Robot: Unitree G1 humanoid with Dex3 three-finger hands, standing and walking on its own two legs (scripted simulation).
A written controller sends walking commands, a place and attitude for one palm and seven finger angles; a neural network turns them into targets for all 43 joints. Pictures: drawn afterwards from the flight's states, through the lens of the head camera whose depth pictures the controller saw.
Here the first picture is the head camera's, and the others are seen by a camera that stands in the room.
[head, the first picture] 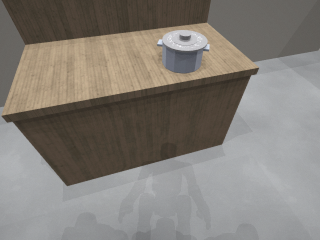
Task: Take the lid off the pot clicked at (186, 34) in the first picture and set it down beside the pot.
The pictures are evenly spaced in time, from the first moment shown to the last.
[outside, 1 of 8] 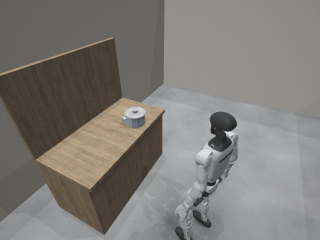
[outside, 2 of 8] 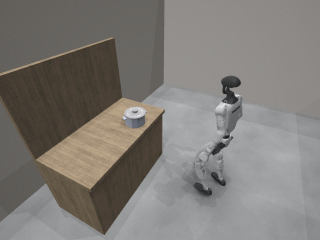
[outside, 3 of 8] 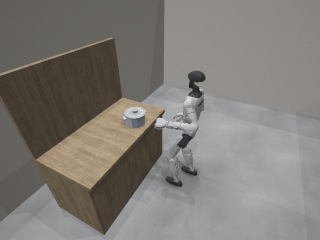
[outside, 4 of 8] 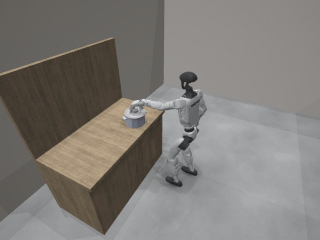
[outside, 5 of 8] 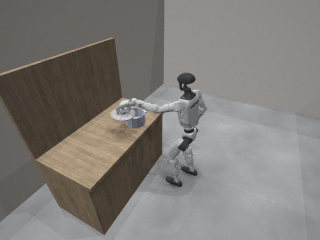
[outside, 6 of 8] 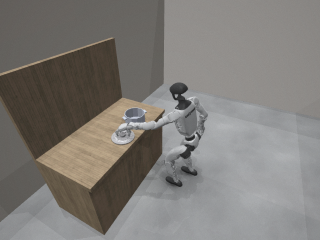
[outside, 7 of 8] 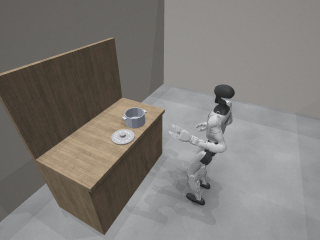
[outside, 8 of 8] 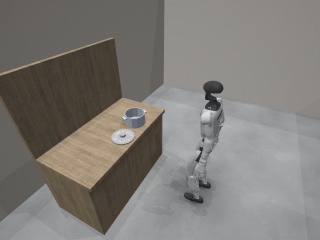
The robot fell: no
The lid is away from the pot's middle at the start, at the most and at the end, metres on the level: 0.01 0.25 0.25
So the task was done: yes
